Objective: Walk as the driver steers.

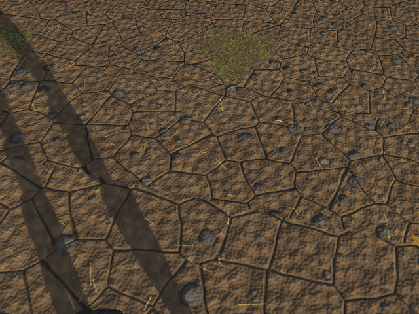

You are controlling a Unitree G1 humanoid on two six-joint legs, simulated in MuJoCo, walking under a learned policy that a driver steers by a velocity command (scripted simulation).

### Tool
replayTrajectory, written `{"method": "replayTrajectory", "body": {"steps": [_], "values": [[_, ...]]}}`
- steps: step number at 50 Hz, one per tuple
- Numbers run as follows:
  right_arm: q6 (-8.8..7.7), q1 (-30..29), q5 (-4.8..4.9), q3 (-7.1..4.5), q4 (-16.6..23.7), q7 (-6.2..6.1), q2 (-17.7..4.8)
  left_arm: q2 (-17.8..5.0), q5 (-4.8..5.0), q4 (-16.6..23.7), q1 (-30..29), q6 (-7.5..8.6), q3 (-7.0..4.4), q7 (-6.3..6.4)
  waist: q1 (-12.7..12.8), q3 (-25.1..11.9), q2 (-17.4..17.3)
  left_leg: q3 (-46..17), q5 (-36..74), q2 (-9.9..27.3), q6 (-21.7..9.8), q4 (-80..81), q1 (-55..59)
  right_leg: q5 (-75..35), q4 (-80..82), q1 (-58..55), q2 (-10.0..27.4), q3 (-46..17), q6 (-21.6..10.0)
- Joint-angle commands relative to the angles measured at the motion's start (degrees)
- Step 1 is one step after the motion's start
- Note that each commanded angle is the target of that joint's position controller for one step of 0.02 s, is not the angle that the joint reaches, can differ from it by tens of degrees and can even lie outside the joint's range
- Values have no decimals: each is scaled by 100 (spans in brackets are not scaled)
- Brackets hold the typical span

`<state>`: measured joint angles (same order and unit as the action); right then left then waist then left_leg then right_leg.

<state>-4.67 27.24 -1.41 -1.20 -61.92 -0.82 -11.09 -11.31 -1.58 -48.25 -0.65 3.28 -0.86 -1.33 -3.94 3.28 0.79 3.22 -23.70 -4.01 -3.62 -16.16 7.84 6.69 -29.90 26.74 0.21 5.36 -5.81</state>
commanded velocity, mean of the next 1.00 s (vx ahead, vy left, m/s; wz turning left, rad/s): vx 0.50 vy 0.00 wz -0.25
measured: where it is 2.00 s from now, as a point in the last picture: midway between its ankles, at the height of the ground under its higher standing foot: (261, 182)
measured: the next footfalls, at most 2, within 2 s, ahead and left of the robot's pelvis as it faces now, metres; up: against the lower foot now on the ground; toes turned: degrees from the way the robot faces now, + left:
left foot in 0.54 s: +0.46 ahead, +0.09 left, +0.00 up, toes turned -1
right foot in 1.10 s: +0.65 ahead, -0.13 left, +0.00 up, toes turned -25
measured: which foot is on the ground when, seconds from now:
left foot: down 0.00-0.02, up 0.04-0.52, down 0.54-1.00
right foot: down 0.00-0.56, up 0.58-1.00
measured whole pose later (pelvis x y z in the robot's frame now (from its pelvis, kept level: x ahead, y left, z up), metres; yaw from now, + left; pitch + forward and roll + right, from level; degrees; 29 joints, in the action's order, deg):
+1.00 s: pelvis +0.50 +0.00 +0.01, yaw -18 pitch +0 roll +1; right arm -5.0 24.3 -1.0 -2.5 -56.1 -1.4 -10.9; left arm -12.4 -1.8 -46.3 3.6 -0.7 -3.0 -3.6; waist -2.7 3.5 1.8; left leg 17.7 -19.3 -0.5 -1.6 -16.2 3.1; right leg 2.2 -39.8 33.9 3.5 5.0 -5.5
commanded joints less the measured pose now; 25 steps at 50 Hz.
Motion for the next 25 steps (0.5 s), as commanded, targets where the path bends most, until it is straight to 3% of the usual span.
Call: {"method": "replayTrajectory", "body": {"steps": [1,2,3,4,5,7,8,11,16,21,23,25], "values": [[-45,-108,89,-104,379,-13,-755,-1267,-185,-502,2778,143,-428,188,1384,-1486,81,-43,4135,1078,-348,-3679,-1698,360,395,-3408,1003,-1273,-612],[-35,638,265,-36,401,57,-208,-1717,-193,-553,2918,95,-552,161,975,-2102,1392,66,-500,-95,-108,-5762,-3769,439,975,-4767,2531,-4139,-1494],[-11,150,99,-195,381,19,-814,-1361,45,-500,2454,33,-501,100,927,-1627,321,-732,-386,188,-228,-6115,-4277,820,1281,-4249,2195,-4155,-1314],[-42,-327,88,-215,564,39,-772,-1058,93,-413,1850,45,-415,85,705,-774,236,-701,162,432,-244,-5940,-4438,661,1447,-3382,2025,-3204,-1130],[-60,-550,86,-202,609,51,-667,-737,63,-400,1573,92,-338,62,572,-390,5,-661,504,620,-229,-5649,-4269,89,1664,-2717,1774,-2632,-976],[77,-478,-38,-190,583,108,-475,-428,64,-543,1544,167,-241,99,268,-177,166,-617,693,823,-112,-5162,-3756,-498,1884,-1949,1334,-1808,-667],[141,-453,-56,-187,576,145,-388,-407,62,-625,1697,213,-226,105,224,-196,211,-564,731,823,-56,-5036,-3631,-717,1942,-1838,1267,-1647,-643],[244,-884,-76,-193,748,210,-350,-660,85,-798,2067,283,-273,125,193,-37,201,-369,1094,921,105,-4601,-3989,-1013,2169,-1782,1139,-1276,-691],[252,-2171,-24,-126,1200,236,-317,-623,82,-929,2529,255,-226,137,460,214,232,-71,2047,956,267,-3067,-4357,-1529,2277,-2035,906,-852,-566],[225,-2964,-2,-81,1495,202,-348,-672,55,-1115,3081,188,-209,186,740,287,288,71,2198,740,184,-2114,-4315,-2070,1973,-2753,1074,-996,-605],[181,-3047,12,-95,1608,196,-423,-767,25,-1119,3063,142,-227,227,683,294,303,-1,1878,674,109,-1901,-4276,-2445,1719,-3057,1230,-1187,-647],[104,-2649,24,-141,1556,165,-536,-893,0,-1053,2811,117,-263,259,422,135,327,-4,1451,492,-13,-1557,-3550,-3152,1236,-3051,1228,-1210,-529]]}}
Velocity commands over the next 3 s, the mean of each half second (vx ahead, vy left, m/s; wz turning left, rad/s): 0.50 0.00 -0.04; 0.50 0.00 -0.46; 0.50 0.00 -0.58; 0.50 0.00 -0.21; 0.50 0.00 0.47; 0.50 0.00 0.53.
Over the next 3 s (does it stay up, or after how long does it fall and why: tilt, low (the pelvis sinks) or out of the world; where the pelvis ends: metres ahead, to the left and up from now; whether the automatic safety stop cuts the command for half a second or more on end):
stays up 1.46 -0.39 -0.14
